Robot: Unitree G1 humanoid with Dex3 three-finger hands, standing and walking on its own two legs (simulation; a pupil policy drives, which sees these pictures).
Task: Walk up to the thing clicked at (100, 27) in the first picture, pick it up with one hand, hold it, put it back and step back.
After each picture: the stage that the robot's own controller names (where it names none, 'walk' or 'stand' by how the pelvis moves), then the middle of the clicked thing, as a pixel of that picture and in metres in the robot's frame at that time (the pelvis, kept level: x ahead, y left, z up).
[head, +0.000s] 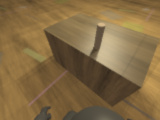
stand; (98, 37) +0.73 -0.05 +0.06
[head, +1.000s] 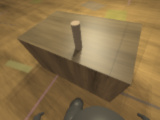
rise first; (77, 37) +0.62 +0.17 +0.08
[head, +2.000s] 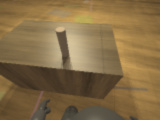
stand; (63, 43) +0.55 +0.24 +0.09
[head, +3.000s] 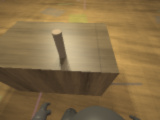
stand; (60, 45) +0.54 +0.27 +0.06
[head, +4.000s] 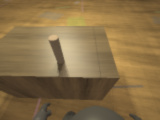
stand; (57, 50) +0.49 +0.27 +0.06
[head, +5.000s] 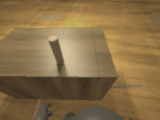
stand; (56, 51) +0.50 +0.28 +0.06
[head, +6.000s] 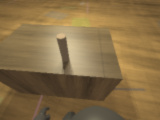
stand; (63, 48) +0.52 +0.24 +0.06
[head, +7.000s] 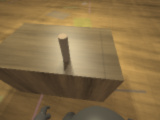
stand; (64, 49) +0.52 +0.23 +0.06
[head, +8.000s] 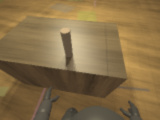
rise first; (67, 44) +0.54 +0.21 +0.06
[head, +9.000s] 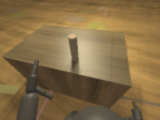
go down; (74, 48) +0.55 +0.20 +0.06
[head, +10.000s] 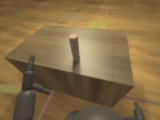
go down; (75, 48) +0.55 +0.20 +0.06
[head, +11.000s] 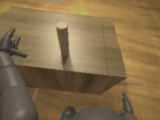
go down; (63, 41) +0.53 +0.18 +0.09
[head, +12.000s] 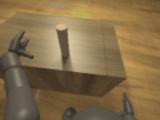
close in; (63, 42) +0.54 +0.19 +0.09
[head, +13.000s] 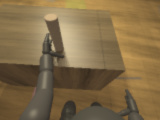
close in; (55, 35) +0.55 +0.21 +0.12
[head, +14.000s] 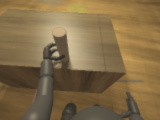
lift; (62, 47) +0.45 +0.17 +0.12
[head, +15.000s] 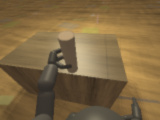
lift; (69, 55) +0.31 +0.13 +0.24
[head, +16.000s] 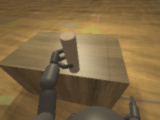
hold; (71, 55) +0.31 +0.12 +0.23
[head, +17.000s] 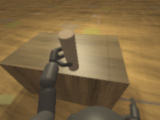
hold; (70, 54) +0.31 +0.13 +0.25
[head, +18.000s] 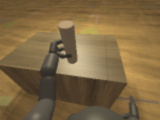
crouch; (70, 45) +0.36 +0.13 +0.27
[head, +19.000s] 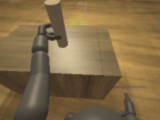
lower; (58, 27) +0.48 +0.17 +0.28
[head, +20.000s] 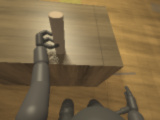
lower; (58, 36) +0.51 +0.17 +0.13
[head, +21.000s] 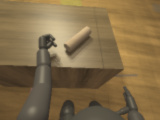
lower; (78, 38) +0.60 +0.04 +0.04
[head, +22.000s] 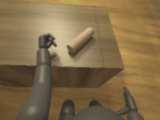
lower; (81, 39) +0.59 +0.02 +0.04
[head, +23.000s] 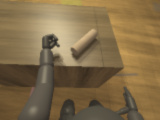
loosen; (84, 41) +0.57 -0.01 +0.04
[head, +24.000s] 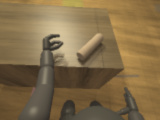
open; (90, 46) +0.53 -0.04 +0.03
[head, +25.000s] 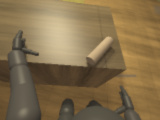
sink last; (100, 50) +0.49 -0.11 +0.03
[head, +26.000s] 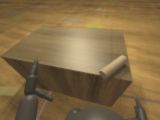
sink last; (113, 66) +0.45 -0.14 +0.01
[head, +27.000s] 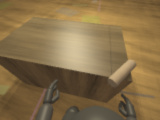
stand; (122, 72) +0.39 -0.21 +0.01
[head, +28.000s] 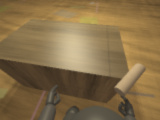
stand; (130, 78) +0.34 -0.25 +0.02
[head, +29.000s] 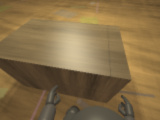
stand; (84, 105) +0.27 +0.02 -0.60
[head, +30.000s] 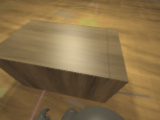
stand; (75, 103) +0.29 +0.12 -0.73
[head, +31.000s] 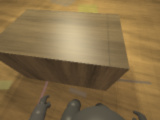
walk; (77, 92) +0.34 +0.13 -0.72
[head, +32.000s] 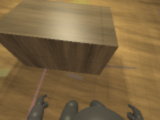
walk; (74, 76) +0.56 +0.16 -0.73
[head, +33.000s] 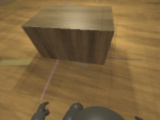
stand; (82, 64) +0.89 +0.19 -0.72
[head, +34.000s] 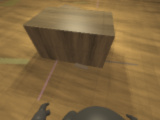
stand; (81, 66) +0.91 +0.14 -0.74
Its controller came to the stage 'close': yes
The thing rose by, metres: 0.21
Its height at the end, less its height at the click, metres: -0.80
